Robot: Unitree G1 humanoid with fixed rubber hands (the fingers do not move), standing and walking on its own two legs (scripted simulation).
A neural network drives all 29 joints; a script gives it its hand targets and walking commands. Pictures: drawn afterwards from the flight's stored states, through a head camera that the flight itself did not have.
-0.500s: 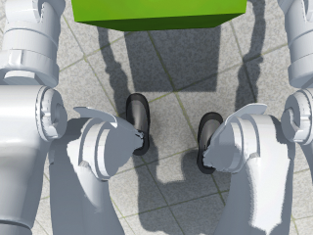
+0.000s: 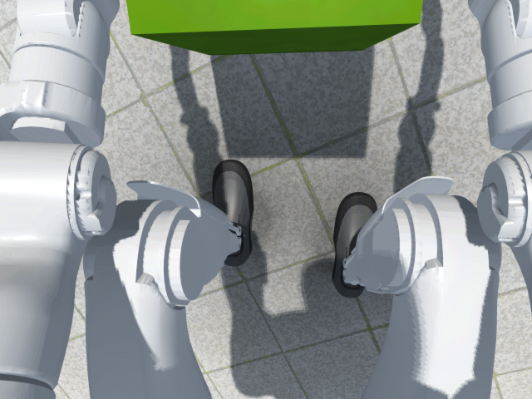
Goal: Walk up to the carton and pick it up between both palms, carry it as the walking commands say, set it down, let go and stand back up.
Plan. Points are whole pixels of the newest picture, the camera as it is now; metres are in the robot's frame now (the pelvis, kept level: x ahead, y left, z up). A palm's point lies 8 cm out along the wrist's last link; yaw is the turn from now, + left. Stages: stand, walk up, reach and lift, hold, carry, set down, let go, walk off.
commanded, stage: reach and lift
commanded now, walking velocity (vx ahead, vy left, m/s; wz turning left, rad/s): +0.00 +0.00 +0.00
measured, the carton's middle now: out of the picture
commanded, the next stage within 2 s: none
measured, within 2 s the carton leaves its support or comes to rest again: leaves its support in 1.10 s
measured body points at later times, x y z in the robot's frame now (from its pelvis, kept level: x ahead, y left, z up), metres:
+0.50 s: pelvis +0.00 +0.00 +0.00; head +0.38 -0.02 +0.22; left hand +0.58 +0.18 -0.17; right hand +0.57 -0.16 -0.19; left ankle +0.15 +0.11 -0.33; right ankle +0.09 -0.11 -0.33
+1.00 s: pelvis +0.00 +0.00 -0.01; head +0.37 -0.02 +0.23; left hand +0.58 +0.17 -0.16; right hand +0.57 -0.17 -0.19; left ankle +0.15 +0.11 -0.33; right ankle +0.09 -0.11 -0.33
